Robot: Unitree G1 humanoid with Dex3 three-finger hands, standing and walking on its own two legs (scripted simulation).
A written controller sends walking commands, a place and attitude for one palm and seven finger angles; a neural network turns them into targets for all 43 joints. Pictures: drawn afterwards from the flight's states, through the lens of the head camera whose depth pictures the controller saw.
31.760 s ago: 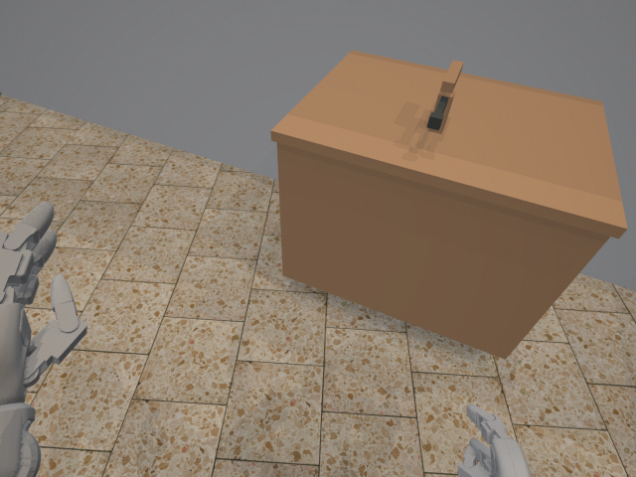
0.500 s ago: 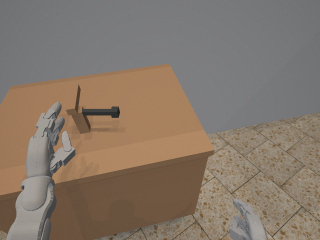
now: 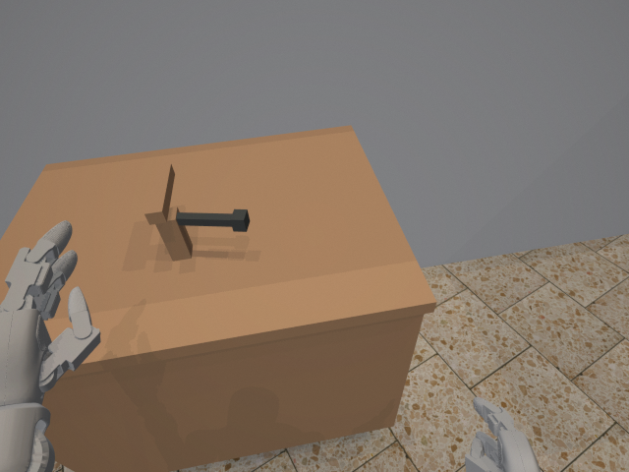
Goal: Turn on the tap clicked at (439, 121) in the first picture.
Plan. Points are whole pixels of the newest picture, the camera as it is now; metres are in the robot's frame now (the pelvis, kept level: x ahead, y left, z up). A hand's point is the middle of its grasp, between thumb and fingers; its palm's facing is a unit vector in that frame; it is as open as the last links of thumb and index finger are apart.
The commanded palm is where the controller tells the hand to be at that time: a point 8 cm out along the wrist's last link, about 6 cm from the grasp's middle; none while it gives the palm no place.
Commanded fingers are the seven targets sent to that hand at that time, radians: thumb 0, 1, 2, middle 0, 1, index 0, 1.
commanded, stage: draw the hand back beside the body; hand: left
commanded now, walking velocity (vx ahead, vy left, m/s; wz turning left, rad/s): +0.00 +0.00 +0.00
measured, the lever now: (240, 220) +0.50 +0.20 +0.03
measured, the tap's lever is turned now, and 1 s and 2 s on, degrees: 75 75 75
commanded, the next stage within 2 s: step back with the hand held close in 0.16 s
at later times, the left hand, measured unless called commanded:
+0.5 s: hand (99, 336) +0.19 +0.24 +0.16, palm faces +0.37 -0.83 -0.43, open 7.4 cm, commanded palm +0.14 +0.28 +0.17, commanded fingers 0.00 0.90 0.90 -0.20 -0.30 -0.20 -0.30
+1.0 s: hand (41, 413) +0.12 +0.26 +0.14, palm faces +0.38 -0.81 -0.45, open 7.4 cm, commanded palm +0.07 +0.30 +0.17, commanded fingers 0.00 0.90 0.90 -0.20 -0.30 -0.20 -0.30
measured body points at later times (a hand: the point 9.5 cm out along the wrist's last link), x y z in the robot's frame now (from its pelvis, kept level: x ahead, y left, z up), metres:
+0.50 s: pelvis -0.02 +0.00 +0.00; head -0.01 -0.03 +0.45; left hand +0.17 +0.28 +0.18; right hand +0.16 -0.24 -0.09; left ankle -0.03 +0.11 -0.74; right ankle +0.02 -0.10 -0.74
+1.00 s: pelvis -0.09 +0.02 -0.01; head -0.07 +0.01 +0.44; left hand +0.10 +0.30 +0.17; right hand +0.08 -0.22 -0.10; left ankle -0.03 +0.11 -0.74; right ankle +0.02 -0.10 -0.74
